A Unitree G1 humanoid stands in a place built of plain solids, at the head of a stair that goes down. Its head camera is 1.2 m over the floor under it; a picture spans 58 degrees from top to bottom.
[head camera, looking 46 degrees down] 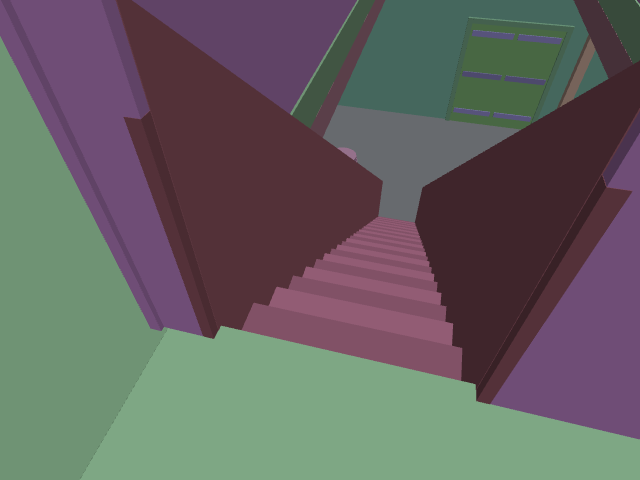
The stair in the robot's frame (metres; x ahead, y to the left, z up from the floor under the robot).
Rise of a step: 0.20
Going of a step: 0.24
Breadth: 0.88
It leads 14 degrees to the right of straight ahead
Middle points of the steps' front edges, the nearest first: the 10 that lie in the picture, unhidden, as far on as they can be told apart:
0.68 -0.07 0.00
0.91 -0.13 -0.19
1.14 -0.19 -0.39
1.37 -0.25 -0.59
1.60 -0.31 -0.78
1.83 -0.36 -0.98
2.06 -0.42 -1.17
2.29 -0.48 -1.37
2.52 -0.54 -1.57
2.75 -0.60 -1.76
